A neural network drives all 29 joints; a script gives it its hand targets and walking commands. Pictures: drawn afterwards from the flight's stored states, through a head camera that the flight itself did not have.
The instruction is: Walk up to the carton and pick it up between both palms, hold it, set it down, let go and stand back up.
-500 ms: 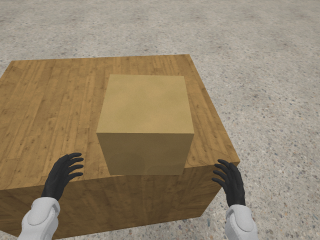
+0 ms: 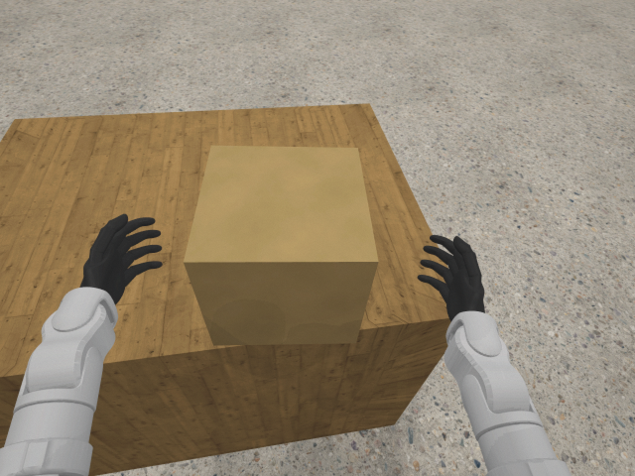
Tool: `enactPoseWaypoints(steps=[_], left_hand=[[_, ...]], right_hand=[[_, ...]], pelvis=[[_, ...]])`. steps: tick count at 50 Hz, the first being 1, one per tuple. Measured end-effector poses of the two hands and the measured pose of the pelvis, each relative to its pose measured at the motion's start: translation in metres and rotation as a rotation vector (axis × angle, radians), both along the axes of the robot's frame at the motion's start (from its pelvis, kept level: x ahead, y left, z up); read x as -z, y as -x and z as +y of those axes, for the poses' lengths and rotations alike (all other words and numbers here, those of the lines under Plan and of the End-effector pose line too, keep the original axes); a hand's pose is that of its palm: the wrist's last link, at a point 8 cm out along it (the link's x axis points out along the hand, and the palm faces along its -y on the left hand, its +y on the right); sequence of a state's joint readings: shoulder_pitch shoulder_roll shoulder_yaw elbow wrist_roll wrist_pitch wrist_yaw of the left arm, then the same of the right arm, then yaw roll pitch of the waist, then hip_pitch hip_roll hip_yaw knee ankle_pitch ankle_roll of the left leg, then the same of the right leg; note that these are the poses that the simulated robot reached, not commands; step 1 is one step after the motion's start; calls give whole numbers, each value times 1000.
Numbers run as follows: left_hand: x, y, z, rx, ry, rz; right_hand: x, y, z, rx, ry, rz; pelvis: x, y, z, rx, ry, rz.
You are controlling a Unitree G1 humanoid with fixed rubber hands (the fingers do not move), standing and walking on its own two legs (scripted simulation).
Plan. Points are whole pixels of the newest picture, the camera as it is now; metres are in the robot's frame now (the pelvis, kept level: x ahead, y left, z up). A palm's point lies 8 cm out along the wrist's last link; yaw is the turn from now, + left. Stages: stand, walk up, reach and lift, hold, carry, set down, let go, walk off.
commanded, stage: reach and lift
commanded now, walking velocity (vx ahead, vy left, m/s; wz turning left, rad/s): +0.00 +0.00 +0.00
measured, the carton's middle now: (285, 247) +0.43 +0.08 +0.00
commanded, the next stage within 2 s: none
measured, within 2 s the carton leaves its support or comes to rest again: neither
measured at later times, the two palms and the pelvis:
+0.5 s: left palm (114, 195) +0.37 +0.27 +0.15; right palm (470, 234) +0.38 -0.16 +0.13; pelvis -0.01 +0.00 +0.00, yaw +0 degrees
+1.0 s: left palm (116, 136) +0.42 +0.27 +0.20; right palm (464, 171) +0.44 -0.15 +0.18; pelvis +0.00 +0.00 +0.00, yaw +2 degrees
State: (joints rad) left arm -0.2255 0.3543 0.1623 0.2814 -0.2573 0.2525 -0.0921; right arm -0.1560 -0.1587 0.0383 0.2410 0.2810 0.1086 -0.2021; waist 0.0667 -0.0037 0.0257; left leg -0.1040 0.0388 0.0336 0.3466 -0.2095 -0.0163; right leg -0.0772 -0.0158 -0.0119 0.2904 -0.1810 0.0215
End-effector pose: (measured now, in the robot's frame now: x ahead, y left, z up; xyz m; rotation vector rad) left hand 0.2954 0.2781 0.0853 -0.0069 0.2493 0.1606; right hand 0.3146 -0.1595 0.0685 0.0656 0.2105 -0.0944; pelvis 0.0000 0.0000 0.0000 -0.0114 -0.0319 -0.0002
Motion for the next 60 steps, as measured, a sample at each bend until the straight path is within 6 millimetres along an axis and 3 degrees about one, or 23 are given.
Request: enactPoseWaypoints(steps=[24, 50, 56, 60], left_hand=[[-66, -73, -3, 8, 17, -8], [-119, -123, -4, -1, -9, -2], [-126, -135, -9, 3, -10, 1], [-119, -139, -12, 5, -19, 6]], right_hand=[[-55, -61, -2, -6, 14, 7], [-110, -121, 12, -10, 39, 33], [-121, -129, 7, 0, 55, 42], [-118, -131, 1, 6, 68, 51]], pelvis=[[0, 5, -1, -4, 4, 48], [0, 4, 1, -28, 14, 116], [1, 4, 0, -30, 16, 142], [2, 3, -1, -30, 18, 155]])
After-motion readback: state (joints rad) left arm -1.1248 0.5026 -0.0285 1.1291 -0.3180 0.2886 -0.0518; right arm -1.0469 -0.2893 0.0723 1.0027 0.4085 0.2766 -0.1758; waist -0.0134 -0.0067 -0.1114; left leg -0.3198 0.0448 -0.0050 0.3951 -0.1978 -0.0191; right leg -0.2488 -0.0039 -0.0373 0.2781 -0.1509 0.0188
